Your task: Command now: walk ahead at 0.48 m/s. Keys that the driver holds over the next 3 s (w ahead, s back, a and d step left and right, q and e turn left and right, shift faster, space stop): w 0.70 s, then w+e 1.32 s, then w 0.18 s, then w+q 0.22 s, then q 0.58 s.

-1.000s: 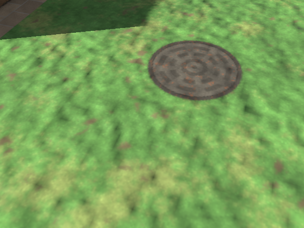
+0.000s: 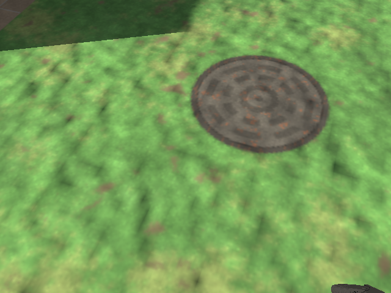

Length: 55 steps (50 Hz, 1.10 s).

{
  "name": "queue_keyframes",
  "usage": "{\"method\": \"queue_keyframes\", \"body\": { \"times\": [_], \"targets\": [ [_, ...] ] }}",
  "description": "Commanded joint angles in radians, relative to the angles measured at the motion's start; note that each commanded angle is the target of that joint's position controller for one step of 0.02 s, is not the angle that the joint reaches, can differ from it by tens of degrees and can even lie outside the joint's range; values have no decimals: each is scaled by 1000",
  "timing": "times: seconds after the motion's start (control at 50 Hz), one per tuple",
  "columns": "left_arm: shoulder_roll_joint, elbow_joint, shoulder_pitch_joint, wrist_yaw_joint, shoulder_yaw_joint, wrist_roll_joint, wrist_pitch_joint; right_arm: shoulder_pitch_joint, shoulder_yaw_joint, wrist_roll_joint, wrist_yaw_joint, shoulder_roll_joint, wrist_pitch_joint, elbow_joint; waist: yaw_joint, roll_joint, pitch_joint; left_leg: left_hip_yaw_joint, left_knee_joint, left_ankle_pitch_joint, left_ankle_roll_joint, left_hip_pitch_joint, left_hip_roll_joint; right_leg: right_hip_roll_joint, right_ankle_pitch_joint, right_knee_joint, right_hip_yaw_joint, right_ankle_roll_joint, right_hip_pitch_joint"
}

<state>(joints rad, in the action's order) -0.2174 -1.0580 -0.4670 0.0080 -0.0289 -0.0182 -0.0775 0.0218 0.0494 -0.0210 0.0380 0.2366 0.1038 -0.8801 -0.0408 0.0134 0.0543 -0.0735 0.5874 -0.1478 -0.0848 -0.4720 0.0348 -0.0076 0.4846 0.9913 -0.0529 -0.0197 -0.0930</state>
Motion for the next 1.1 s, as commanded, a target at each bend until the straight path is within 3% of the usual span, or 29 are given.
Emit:
{"method": "queue_keyframes", "body": {
  "times": [0.02, 0.04, 0.06, 0.12, 0.2, 0.28, 0.34, 0.4, 0.42, 0.44, 0.46, 0.48, 0.5, 0.52, 0.54, 0.56, 0.58, 0.64, 0.68, 0.74, 0.8, 0.88, 0.94, 0.98, 1.0, 1.02, 1.04, 1.06, 1.1],
  "targets": [
    [-126, 119, 82, 0, -23, -37, -64, -210, 29, 6, -5, 122, 6, -36, 111, -63, -137, 553, -360, -122, -195, 556, -344, -70, -106, 374, -55, -41, -597],
    [-127, 118, 105, 9, -35, -22, -59, -162, 20, 17, 1, 91, 13, -32, 75, -26, -87, 443, -381, -6, -174, 418, -305, -104, -161, 314, -38, -39, -543],
    [-109, 116, 77, 12, -39, -12, -45, -148, 13, 29, 3, 69, 18, -40, 35, -48, -84, 367, -408, 33, -161, 336, -271, -134, -192, 273, -46, -39, -467],
    [-67, 130, 79, 17, -40, -5, -12, -186, 12, 20, -4, 85, 22, -73, 4, -72, -30, 274, -478, 58, -174, 219, -246, -157, -205, 163, -22, -22, -444],
    [-87, 202, 267, 13, -45, 12, -10, -262, 21, 20, -35, 139, 16, -94, 39, -49, 18, 215, -512, 92, -169, 253, -234, -166, -419, -86, -1, 17, -574],
    [-65, 241, 428, -6, -31, 5, -19, -347, 23, 7, -45, 163, 7, -111, 95, -49, 23, 139, -500, 122, -127, 296, -201, -107, -588, -343, 58, 22, -509],
    [-75, 273, 511, -23, -26, -4, -22, -414, 25, -1, -45, 169, -7, -137, 120, -51, 38, 148, -455, 122, -120, 414, -245, -92, -559, -426, 52, 11, -536],
    [-107, 296, 516, -40, -33, -6, -30, -425, 35, -2, -49, 184, -25, -147, 93, -68, 24, 164, -377, 215, -96, 525, -297, -75, -451, -477, 50, -28, -515],
    [-127, 288, 471, -42, -41, -6, -33, -408, 37, -1, -50, 192, -31, -143, 61, -84, -5, 156, -320, 339, -83, 538, -296, -53, -416, -488, 67, -44, -441],
    [-158, 259, 362, -41, -59, -5, -34, -383, 36, 2, -49, 189, -38, -135, -4, -87, -71, 122, -188, 505, -62, 526, -263, -19, -411, -508, 97, -68, -288],
    [-214, 204, 178, -33, -87, -2, -33, -381, 23, 11, -49, 159, -42, -124, -77, -67, -192, 79, 32, 522, -32, 428, -205, -32, -427, -489, 80, -105, -27],
    [-320, 173, 20, -28, -112, 21, -30, -471, -7, 24, -43, 65, -31, -99, -73, 121, -369, 20, 428, 191, 32, 77, -87, -290, -367, -490, -288, -236, 384],
    [-291, 157, -14, -34, -103, 13, -25, -501, -24, 11, -36, 22, -6, -113, -64, 269, -462, 111, 661, -401, 56, -159, 32, -410, -217, -671, -676, -328, 523],
    [-216, 169, 53, -35, -76, 8, -28, -419, 4, -16, -31, 135, 15, -97, -66, 184, -343, 192, 757, -389, 31, -263, -36, -374, -159, -697, -600, -276, 434],
    [-176, 194, 144, -32, -64, 11, -29, -335, 9, -30, -30, 158, 26, -72, -46, 128, -226, 167, 750, -303, 15, -284, -88, -339, -221, -710, -448, -239, 293],
    [-151, 204, 217, -35, -55, 18, -31, -295, 11, -21, -36, 148, 26, -68, -14, 54, -146, 145, 685, -220, 17, -247, -133, -299, -325, -745, -332, -222, 143],
    [-124, 209, 256, -37, -47, 25, -35, -292, 20, -7, -42, 141, 15, -70, 18, 48, -109, 149, 615, -167, 20, -188, -167, -262, -390, -776, -253, -204, 45],
    [-124, 184, 237, -39, -46, 24, -42, -324, 17, 2, -45, 79, -22, -81, 60, 52, -75, 136, 523, -108, 38, -115, -186, -225, -474, -845, -151, -213, -63],
    [-153, 167, 204, -28, -54, 24, -43, -263, 20, 9, -48, 83, -30, -57, 57, 37, -43, 132, 432, -30, 55, -181, -191, -225, -516, -872, -114, -222, -58],
    [-156, 146, 150, -13, -54, 16, -32, -138, 22, 21, -45, 80, -24, -12, 30, 32, -13, 123, 238, 127, 77, -225, -179, -198, -522, -886, -77, -205, -41],
    [-172, 130, 101, -2, -58, 7, -25, -25, 17, 15, -37, 68, -13, 19, -2, 37, 8, 101, 54, 240, 90, -175, -133, -171, -486, -883, -55, -185, -42],
    [-174, 103, 39, 5, -64, -4, -12, 79, 11, 5, -21, 75, 3, 57, -26, 50, 30, 112, -64, 233, 91, -148, -104, -199, -466, -825, -92, -178, 26],
    [-189, 104, 50, 16, -76, -6, 2, 57, 23, 1, -12, 119, 19, 65, 11, 74, 10, 126, -118, 153, 72, -59, -90, -232, -495, -750, -143, -156, 72],
    [-181, 119, 80, 16, -75, -3, 11, -96, 49, 2, -17, 168, 27, 27, 93, 84, -76, 94, -148, 88, 40, 168, -61, -187, -654, -589, -128, -124, 50],
    [-142, 144, 98, 13, -60, 7, 12, -272, 70, 15, -25, 221, 31, -11, 166, 48, -216, 163, -100, 85, -9, 443, -144, -122, -601, -350, -87, -93, -72],
    [-46, 178, 21, 11, -36, 14, 2, -409, 94, 30, -33, 317, 24, -26, 157, -169, -381, 496, -113, 11, -120, 830, -386, 25, -255, 21, 11, -20, -417],
    [-41, 186, -20, 9, -29, -12, -13, -417, 80, 26, -27, 277, 17, -30, 139, -346, -459, 813, -262, -152, -196, 897, -481, 54, 130, 231, -55, -10, -609],
    [-146, 188, 38, 11, -56, -33, -17, -343, 55, 19, -27, 187, 16, -14, 135, -227, -310, 695, -286, -238, -147, 770, -441, -11, 77, 320, -94, -20, -684],
    [-150, 207, 127, 17, -66, -24, -7, -214, 33, 20, -27, 113, 13, 1, 90, -107, -130, 433, -342, -147, -84, 484, -364, -95, -90, 268, -52, -26, -644]
  ]
}}
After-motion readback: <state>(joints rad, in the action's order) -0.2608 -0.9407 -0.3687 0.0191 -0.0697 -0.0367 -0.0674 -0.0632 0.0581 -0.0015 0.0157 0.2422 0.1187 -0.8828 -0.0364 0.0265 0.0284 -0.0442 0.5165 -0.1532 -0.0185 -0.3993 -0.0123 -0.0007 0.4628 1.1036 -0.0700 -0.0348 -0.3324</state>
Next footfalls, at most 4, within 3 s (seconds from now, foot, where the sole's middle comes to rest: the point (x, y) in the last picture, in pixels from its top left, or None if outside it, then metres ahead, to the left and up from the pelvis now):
0.46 right None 0.45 -0.15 -0.76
1.00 left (190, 207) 0.75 0.08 -0.76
1.52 right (274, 167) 0.95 -0.25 -0.76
2.02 left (265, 105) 1.30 -0.23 -0.76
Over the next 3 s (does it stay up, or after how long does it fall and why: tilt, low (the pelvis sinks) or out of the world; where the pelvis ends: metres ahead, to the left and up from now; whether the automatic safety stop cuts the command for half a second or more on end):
stays up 1.35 -0.45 0.01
